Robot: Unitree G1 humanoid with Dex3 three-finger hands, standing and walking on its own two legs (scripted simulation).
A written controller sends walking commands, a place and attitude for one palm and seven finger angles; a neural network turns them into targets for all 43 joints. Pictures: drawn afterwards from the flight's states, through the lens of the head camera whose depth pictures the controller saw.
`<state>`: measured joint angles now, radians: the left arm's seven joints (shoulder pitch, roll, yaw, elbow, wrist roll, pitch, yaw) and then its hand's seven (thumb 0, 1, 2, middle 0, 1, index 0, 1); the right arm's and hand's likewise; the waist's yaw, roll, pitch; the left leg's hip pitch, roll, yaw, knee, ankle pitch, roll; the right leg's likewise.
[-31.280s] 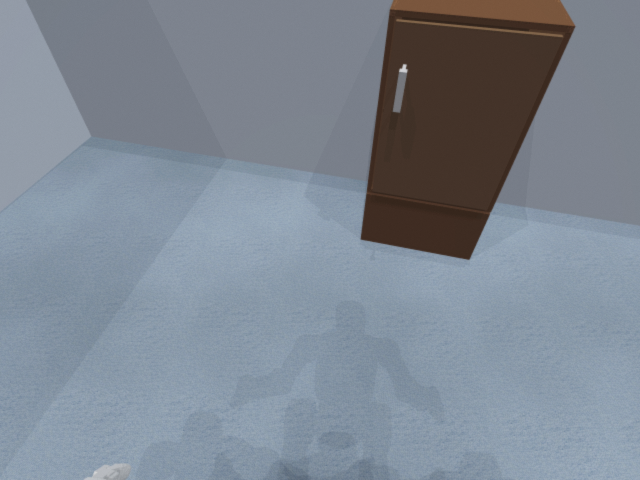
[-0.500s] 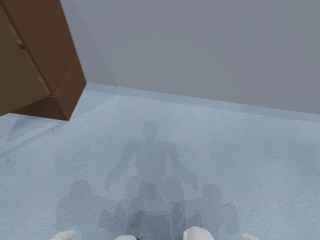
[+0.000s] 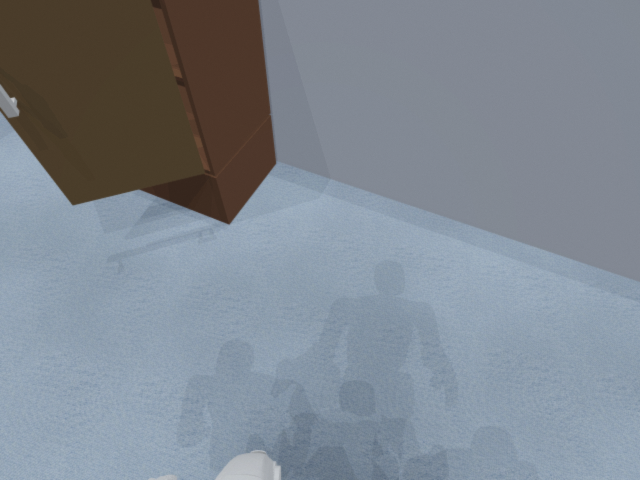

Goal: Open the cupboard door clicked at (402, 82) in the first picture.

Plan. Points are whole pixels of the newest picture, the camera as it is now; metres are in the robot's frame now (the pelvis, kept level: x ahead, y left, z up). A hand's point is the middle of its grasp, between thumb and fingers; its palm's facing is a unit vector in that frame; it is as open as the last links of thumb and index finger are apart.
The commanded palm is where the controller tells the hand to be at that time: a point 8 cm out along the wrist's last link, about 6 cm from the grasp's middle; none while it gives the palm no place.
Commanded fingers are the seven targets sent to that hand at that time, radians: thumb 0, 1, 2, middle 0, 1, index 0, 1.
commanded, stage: turn to face it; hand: left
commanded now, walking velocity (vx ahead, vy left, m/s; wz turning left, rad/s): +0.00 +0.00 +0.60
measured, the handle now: out of the picture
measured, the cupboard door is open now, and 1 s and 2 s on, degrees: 45 45 45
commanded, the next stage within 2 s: take the last steps up to it in 0.64 s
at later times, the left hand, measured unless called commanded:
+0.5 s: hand out of the picture +0.07 +0.24 -0.15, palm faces +0.24 -0.93 -0.26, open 7.4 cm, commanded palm none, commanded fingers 0.00 0.90 0.90 -0.20 -0.30 -0.20 -0.30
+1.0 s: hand out of the picture -0.06 +0.19 -0.19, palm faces +0.49 -0.85 -0.19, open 7.3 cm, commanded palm none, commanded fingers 0.00 0.90 0.90 -0.20 -0.30 -0.20 -0.30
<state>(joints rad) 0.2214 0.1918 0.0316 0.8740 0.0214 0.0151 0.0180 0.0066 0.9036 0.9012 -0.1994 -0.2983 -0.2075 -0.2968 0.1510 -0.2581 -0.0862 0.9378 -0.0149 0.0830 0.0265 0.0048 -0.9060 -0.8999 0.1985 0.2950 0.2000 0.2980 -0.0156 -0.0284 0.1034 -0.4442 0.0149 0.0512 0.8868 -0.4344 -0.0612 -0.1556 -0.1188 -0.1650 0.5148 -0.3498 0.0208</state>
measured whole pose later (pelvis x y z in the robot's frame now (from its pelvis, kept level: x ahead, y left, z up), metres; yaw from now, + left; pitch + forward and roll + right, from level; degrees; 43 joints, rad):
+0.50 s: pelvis +0.02 +0.00 +0.00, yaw +13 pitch +1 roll -1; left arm 0.14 0.25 0.06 0.88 0.01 0.05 0.01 0.01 0.91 0.90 -0.19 -0.30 -0.20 -0.30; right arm 0.19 -0.20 -0.04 0.93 -0.03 0.04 0.00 0.00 -0.90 -0.90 0.20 0.30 0.21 0.30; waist -0.01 0.00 0.07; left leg -0.30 -0.03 -0.09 0.49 -0.21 0.02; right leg -0.38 -0.04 -0.01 0.79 -0.41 0.07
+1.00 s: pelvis +0.04 +0.02 -0.01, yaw +25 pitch +0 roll +1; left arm 0.35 0.23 0.07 1.02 0.02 0.00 0.00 0.01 0.91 0.90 -0.20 -0.30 -0.21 -0.30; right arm 0.15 -0.21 -0.05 0.97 -0.02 0.01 0.02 0.00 -0.91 -0.90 0.20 0.30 0.20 0.30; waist 0.04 -0.07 0.05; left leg -0.27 -0.01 0.08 0.55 -0.29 0.01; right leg -0.17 -0.13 -0.16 0.60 -0.41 0.04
